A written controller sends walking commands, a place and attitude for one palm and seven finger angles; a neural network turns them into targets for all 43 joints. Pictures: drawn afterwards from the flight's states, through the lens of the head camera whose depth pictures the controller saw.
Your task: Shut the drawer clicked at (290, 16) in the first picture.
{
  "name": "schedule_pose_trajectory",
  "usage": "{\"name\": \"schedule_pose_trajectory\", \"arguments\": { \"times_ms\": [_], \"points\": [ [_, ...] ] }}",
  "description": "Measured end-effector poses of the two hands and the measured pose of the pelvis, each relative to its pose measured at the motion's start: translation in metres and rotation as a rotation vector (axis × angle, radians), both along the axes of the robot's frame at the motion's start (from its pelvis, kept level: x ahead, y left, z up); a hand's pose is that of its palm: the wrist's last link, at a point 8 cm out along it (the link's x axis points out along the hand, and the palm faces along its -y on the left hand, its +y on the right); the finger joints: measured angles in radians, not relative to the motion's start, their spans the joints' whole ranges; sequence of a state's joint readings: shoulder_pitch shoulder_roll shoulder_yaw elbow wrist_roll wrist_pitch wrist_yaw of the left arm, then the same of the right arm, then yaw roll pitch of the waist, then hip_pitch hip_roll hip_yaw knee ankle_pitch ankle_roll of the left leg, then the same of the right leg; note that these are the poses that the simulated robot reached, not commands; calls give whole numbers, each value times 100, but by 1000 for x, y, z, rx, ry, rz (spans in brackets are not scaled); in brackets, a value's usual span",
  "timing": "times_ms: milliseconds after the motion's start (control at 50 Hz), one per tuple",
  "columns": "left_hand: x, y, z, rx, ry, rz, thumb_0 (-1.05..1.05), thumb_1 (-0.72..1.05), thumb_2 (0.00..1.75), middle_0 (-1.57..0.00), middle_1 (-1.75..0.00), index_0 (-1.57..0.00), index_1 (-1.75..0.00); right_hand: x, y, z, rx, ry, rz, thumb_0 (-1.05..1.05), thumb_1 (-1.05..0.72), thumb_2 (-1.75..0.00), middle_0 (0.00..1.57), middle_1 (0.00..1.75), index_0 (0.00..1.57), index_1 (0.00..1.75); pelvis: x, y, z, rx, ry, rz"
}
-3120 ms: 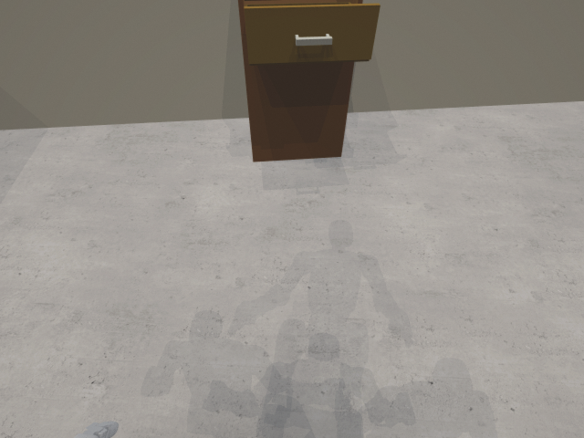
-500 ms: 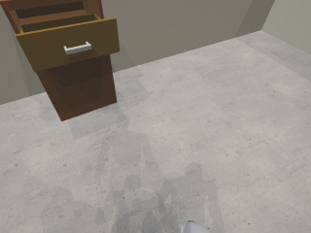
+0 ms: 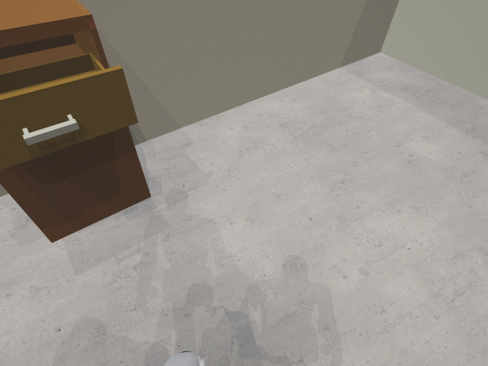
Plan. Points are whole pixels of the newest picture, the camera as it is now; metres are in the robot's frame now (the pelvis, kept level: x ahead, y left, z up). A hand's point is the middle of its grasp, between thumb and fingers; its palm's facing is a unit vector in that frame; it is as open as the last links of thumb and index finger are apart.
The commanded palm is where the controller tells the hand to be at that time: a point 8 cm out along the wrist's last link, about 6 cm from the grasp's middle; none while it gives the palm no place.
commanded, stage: walk to a spot facing it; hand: left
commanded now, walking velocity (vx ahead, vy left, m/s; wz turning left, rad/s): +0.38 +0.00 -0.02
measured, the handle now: (50, 128) +0.65 +0.53 +0.00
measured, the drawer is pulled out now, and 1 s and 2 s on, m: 0.30 0.30 0.30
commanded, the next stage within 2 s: turn to face it in 0.52 s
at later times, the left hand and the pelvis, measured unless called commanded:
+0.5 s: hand (135, 317) +0.25 +0.24 -0.17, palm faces -0.04 -0.99 -0.14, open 7.3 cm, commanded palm none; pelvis +0.20 +0.07 +0.00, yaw -7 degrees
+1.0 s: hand (196, 222) +0.48 +0.14 -0.16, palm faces -0.09 -0.98 -0.16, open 7.2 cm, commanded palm none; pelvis +0.33 +0.00 -0.01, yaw -5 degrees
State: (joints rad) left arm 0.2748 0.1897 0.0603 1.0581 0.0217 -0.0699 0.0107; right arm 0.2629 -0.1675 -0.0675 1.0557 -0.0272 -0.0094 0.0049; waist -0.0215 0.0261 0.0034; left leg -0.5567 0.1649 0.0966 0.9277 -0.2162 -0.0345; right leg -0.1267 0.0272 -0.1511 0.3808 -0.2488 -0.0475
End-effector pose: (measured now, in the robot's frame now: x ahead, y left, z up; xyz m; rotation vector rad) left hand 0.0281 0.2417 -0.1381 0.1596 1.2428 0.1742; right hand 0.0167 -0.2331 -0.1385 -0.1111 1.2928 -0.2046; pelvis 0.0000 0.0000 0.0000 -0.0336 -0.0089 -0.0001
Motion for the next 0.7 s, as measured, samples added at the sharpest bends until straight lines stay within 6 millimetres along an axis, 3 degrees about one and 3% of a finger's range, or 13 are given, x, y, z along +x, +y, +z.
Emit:
{"name": "schedule_pose_trajectory", "arguments": {
  "times_ms": [80, 160, 220, 300, 420, 520, 600, 700],
  "points": [
    [-10, 10, -13, -36, 95, 49, -1, 93, 90, -20, -30, -20, -30, 76, 1, 11, -46, -81, 68, 2, -94, -90, 20, 30, 20, 30, 36, 15, -4, -14, -5, 5],
    [-13, 22, -32, -82, 207, 86, 0, 92, 90, -20, -30, -20, -30, 146, 17, 14, -94, -166, 122, 1, -93, -90, 20, 30, 20, 30, 76, 37, -16, -19, -15, 2],
    [3, 32, -36, -101, 267, 75, 1, 92, 90, -20, -30, -20, -30, 173, 31, 17, -110, -209, 118, 1, -92, -90, 20, 30, 20, 30, 99, 51, -17, -8, -26, -20],
    [58, 44, -25, -103, 226, 40, 1, 92, 90, -19, -30, -20, -30, 172, 53, 20, -85, -157, 69, 0, -91, -90, 20, 30, 20, 30, 128, 62, -5, 0, -30, -42],
    [155, 51, -12, -90, 116, -11, 1, 91, 90, -19, -30, -20, -30, 146, 74, 14, -40, -3, -46, 0, -94, -90, 20, 30, 20, 30, 172, 69, 5, 15, -21, -89],
    [236, 46, -7, -68, 68, -86, 1, 92, 90, -19, -30, -20, -30, 124, 91, 8, 15, 114, -149, 1, -93, -90, 20, 30, 20, 30, 208, 63, 4, 25, -17, -136],
    [306, 32, -5, -50, 30, -176, 1, 92, 90, -19, -30, -20, -30, 114, 99, 2, 56, 196, -235, 1, -92, -90, 20, 30, 20, 30, 238, 53, 0, 30, -15, -180],
    [401, -9, -5, -23, -56, -302, 1, 92, 90, -19, -30, -19, -30, 113, 96, -9, 102, 297, -321, 1, -91, -90, 20, 30, 20, 30, 277, 30, -12, 31, -5, -219]
  ]
}}
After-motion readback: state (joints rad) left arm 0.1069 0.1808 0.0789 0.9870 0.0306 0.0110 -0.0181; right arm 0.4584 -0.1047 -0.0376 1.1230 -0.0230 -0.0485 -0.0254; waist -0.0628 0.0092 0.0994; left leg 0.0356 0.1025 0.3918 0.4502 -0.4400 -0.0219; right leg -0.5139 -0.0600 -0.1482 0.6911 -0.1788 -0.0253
